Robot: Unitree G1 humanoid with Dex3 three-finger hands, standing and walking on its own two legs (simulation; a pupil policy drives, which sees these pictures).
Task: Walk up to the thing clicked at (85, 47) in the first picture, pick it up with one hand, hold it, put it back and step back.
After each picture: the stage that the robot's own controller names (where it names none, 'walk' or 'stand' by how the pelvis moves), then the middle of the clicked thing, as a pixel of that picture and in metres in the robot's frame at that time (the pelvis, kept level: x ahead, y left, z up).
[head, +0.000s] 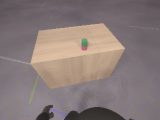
stand; (84, 44) +0.74 +0.10 -0.05
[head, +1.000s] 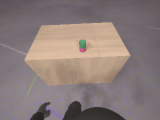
rise first; (82, 46) +0.65 +0.13 -0.03
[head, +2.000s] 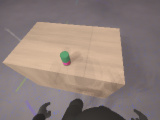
rise first; (65, 59) +0.43 +0.24 -0.02
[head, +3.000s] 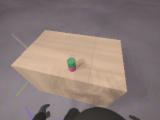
stand; (71, 65) +0.43 +0.18 -0.04
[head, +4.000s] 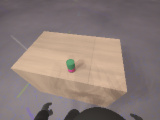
stand; (71, 66) +0.43 +0.18 -0.05
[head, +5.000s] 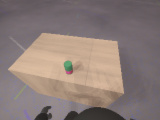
stand; (68, 67) +0.42 +0.20 -0.05
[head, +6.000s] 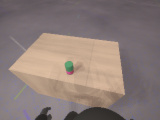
stand; (69, 68) +0.41 +0.19 -0.05
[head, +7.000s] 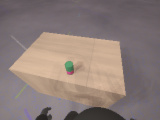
stand; (69, 68) +0.41 +0.19 -0.05
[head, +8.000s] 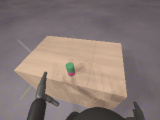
rise first; (70, 69) +0.40 +0.21 -0.05
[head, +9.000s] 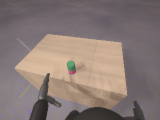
go down; (71, 67) +0.42 +0.20 -0.05
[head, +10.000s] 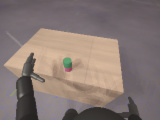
go down; (67, 65) +0.43 +0.19 -0.03
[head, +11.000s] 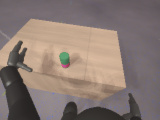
go down; (65, 60) +0.42 +0.19 +0.01
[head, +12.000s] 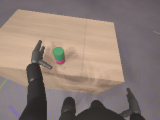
close in; (59, 56) +0.43 +0.20 +0.03
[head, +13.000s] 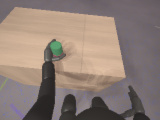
close; (57, 51) +0.46 +0.20 +0.05
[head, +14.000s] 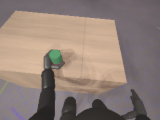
lift; (57, 59) +0.40 +0.21 +0.04
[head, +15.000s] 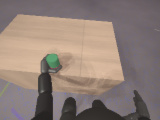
lift; (54, 63) +0.37 +0.23 +0.04
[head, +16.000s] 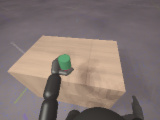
hold; (65, 65) +0.32 +0.17 +0.15
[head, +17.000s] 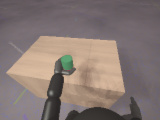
hold; (67, 65) +0.33 +0.16 +0.13
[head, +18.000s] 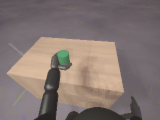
crouch; (64, 60) +0.35 +0.18 +0.15
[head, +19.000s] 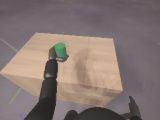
lower; (61, 52) +0.42 +0.21 +0.13
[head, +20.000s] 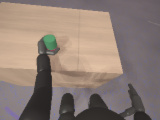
lower; (51, 45) +0.49 +0.21 +0.06
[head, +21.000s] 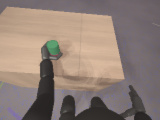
lower; (54, 50) +0.46 +0.21 +0.05
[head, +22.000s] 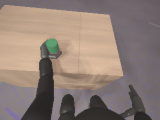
lower; (53, 49) +0.47 +0.21 +0.05
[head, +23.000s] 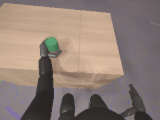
lower; (53, 47) +0.47 +0.21 +0.06
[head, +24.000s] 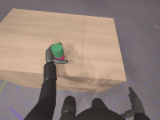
open; (58, 53) +0.44 +0.20 +0.04
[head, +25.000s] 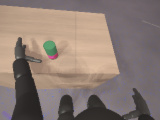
sink last; (51, 50) +0.46 +0.21 +0.04
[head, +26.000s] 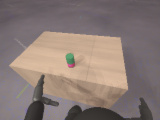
stand; (70, 60) +0.46 +0.20 +0.01
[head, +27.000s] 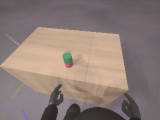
stand; (68, 60) +0.44 +0.20 +0.02
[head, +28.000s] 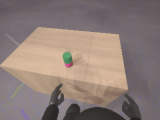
stand; (68, 60) +0.44 +0.20 +0.02
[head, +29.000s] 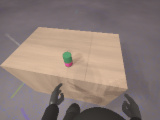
stand; (67, 59) +0.44 +0.21 +0.02
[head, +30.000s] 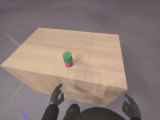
stand; (68, 60) +0.44 +0.21 +0.02
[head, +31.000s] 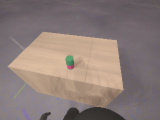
stand; (70, 62) +0.46 +0.20 -0.03
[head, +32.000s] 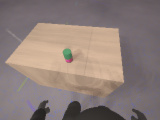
walk; (68, 56) +0.47 +0.22 -0.03
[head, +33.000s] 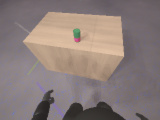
walk; (77, 35) +0.72 +0.17 -0.02
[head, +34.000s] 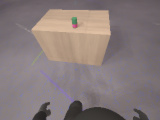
stand; (74, 22) +1.04 +0.27 -0.02
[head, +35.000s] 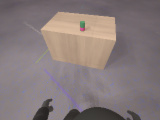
stand; (82, 26) +1.07 +0.18 -0.05
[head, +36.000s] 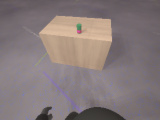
stand; (79, 28) +1.07 +0.21 -0.05
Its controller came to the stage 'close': yes
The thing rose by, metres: 0.19
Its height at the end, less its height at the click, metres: +0.00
